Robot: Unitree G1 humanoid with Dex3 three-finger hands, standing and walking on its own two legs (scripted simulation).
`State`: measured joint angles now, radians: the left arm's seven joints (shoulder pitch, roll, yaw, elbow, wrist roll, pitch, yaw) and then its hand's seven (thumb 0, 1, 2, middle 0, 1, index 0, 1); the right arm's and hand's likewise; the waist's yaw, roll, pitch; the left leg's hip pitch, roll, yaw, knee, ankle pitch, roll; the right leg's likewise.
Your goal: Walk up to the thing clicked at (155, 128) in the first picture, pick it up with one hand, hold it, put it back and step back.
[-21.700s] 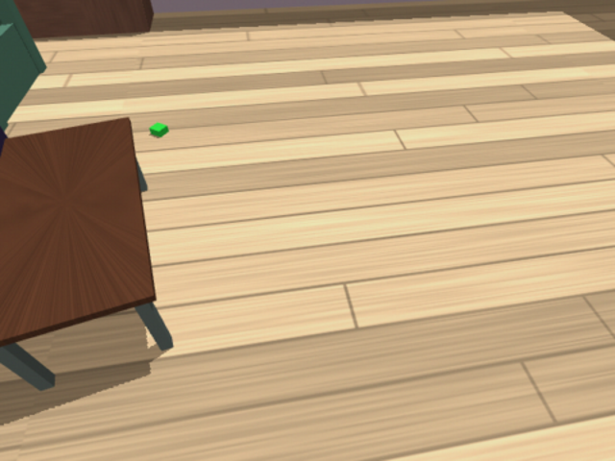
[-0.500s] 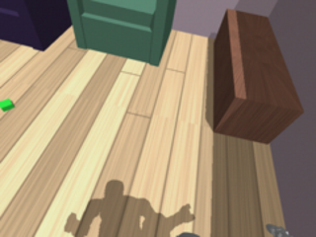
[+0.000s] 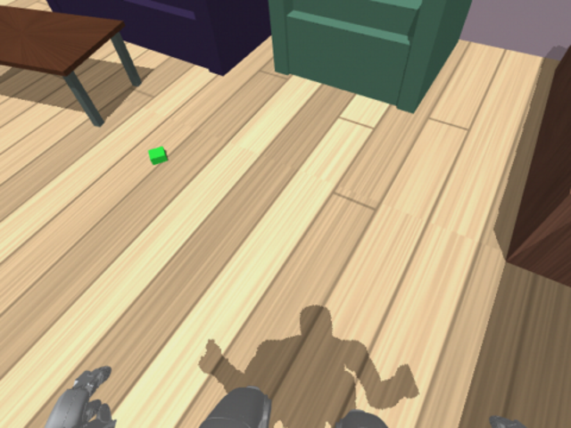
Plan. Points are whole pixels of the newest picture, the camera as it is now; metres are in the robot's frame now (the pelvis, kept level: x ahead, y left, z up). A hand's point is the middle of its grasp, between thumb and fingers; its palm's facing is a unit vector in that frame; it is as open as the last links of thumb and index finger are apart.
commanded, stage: walk up
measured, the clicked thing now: (157, 155) +1.36 +0.68 -0.74
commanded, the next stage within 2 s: stand in 1.34 s
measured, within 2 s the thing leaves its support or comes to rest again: neither
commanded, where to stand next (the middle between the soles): +0.07 +0.03 m, yaw +17 degrees
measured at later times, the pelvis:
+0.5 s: pelvis -0.01 +0.01 -0.01, yaw +14 degrees
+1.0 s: pelvis +0.00 -0.01 +0.00, yaw +21 degrees
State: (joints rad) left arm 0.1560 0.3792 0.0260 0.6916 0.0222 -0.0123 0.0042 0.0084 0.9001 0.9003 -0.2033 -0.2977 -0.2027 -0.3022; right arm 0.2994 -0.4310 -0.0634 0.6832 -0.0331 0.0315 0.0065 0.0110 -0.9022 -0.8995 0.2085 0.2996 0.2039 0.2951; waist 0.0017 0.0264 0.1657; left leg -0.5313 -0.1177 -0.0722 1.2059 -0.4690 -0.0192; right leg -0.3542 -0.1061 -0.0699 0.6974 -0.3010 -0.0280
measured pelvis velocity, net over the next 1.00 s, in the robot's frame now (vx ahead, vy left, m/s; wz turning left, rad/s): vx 0.00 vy -0.01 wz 0.36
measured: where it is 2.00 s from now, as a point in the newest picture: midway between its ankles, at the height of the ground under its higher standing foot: outside the picture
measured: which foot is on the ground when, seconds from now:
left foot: up 0.00-0.22, down 0.24-1.00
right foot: down 0.00-0.26, up 0.28-0.54, down 0.56-1.00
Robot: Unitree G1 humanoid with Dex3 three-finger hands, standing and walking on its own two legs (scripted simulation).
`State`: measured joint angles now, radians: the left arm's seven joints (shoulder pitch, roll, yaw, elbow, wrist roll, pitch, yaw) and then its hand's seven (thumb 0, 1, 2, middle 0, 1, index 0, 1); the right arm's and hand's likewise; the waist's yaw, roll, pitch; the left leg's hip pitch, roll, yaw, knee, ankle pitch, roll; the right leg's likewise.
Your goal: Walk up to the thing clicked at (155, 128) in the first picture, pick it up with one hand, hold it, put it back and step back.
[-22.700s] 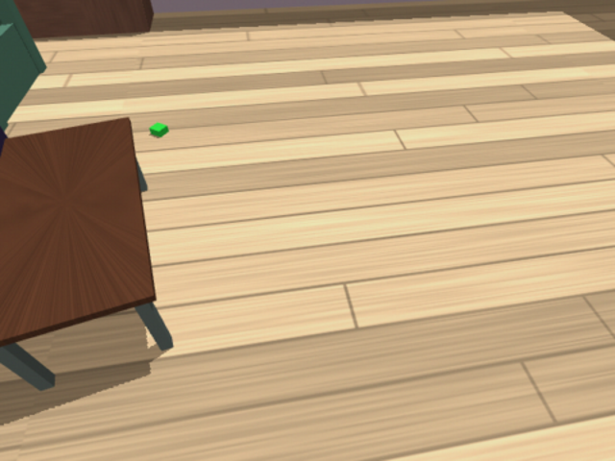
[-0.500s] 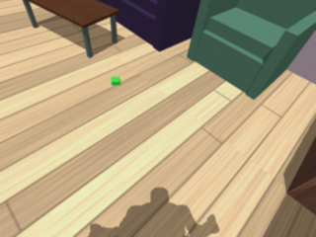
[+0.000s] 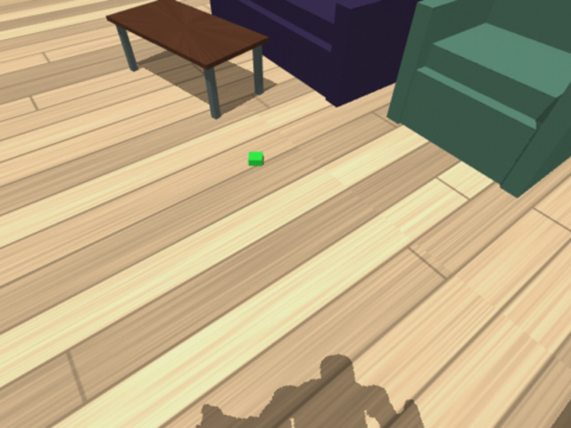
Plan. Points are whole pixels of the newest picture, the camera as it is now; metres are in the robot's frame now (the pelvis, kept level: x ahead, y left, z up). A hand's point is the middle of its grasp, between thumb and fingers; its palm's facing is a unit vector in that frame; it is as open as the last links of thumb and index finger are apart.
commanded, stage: walk up
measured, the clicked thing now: (255, 158) +1.51 +0.17 -0.74
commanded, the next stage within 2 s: stand in 0.34 s
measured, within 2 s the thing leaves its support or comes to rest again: neither
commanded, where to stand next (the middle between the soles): +0.08 +0.02 m, yaw -3 degrees
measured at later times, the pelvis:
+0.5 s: pelvis +0.00 +0.00 +0.02, yaw +0 degrees
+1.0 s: pelvis -0.01 -0.02 +0.02, yaw -2 degrees
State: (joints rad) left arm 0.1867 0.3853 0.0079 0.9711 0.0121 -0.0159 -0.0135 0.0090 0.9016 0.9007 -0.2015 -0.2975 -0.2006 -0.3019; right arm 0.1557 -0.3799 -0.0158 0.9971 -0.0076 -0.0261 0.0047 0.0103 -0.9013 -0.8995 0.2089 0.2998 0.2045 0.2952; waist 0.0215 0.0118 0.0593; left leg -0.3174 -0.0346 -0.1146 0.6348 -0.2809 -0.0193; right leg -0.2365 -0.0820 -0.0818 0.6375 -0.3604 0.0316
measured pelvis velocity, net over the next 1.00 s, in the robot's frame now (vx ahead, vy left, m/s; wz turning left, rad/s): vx -0.01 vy -0.02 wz -0.03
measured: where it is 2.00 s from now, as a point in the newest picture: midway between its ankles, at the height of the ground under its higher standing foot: outside the picture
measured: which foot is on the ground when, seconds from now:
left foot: down 0.00-1.00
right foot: down 0.00-1.00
